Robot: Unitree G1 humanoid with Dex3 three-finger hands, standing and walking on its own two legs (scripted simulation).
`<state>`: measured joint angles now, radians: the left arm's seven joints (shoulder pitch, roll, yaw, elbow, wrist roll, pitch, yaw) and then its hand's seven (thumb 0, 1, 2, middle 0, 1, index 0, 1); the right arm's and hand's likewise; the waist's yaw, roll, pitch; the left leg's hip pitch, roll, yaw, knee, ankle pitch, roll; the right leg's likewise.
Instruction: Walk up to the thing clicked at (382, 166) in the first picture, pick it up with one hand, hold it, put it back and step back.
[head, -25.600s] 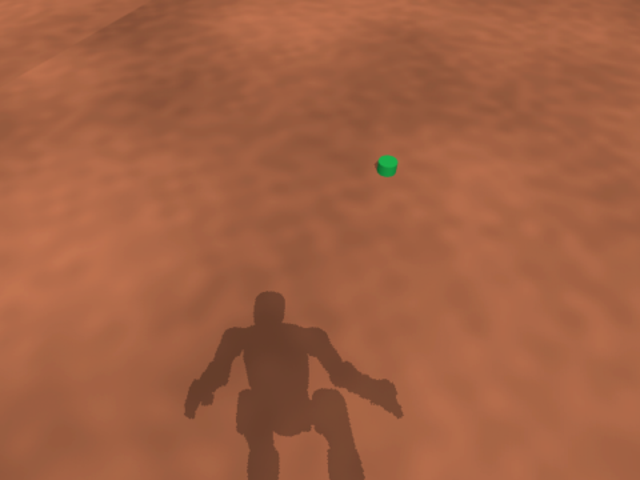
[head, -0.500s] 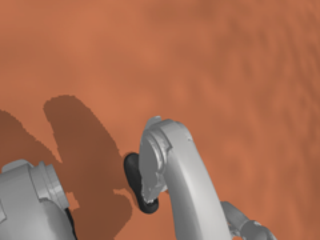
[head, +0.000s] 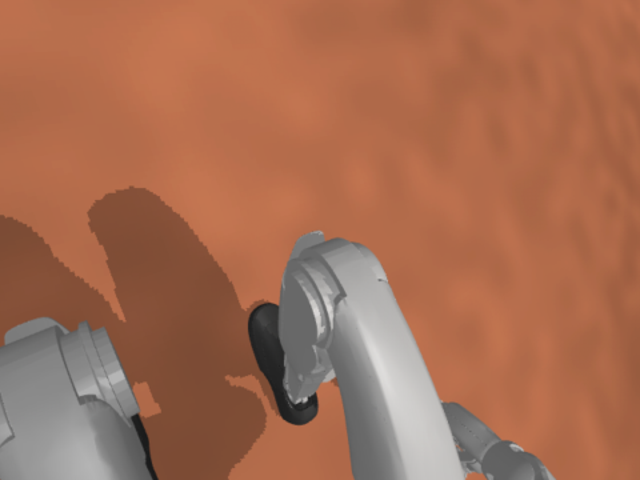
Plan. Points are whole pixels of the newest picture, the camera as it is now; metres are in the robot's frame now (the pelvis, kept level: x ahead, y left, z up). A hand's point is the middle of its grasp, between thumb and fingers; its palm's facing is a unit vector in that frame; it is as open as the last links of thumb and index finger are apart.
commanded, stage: withdraw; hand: left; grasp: from above
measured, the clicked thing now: out of the picture +0.44 +0.35 -0.27
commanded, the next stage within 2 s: home in 1.00 s
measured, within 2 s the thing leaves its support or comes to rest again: rests again in 0.26 s
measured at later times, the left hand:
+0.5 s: hand out of the picture +0.45 +0.38 -0.12, palm faces -0.30 -0.06 -0.95, open 14.1 cm
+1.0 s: hand out of the picture +0.42 +0.35 -0.13, palm faces -0.44 -0.09 -0.89, open 14.0 cm
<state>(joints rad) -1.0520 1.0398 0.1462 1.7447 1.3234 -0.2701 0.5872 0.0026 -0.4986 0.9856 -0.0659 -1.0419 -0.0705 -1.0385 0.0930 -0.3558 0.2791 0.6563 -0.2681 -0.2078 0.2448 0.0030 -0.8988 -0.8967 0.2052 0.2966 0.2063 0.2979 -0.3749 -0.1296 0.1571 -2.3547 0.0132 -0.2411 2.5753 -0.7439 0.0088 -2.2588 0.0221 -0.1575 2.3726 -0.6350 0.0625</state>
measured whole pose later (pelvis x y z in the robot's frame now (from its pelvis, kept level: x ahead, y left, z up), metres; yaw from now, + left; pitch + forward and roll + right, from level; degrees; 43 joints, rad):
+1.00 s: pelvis -0.01 -0.01 +0.03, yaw +6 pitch +31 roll -10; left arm -1.00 0.85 0.07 1.42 1.32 -0.34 0.33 0.00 -0.53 1.04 -0.09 -1.04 -0.08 -1.05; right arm 0.17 -0.34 0.11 0.69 -0.15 0.01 0.12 0.00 -0.91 -0.90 0.20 0.30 0.21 0.30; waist -0.26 -0.03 0.00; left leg -2.33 -0.01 -0.14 2.42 -0.66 0.01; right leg -2.25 -0.02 -0.09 2.30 -0.61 0.03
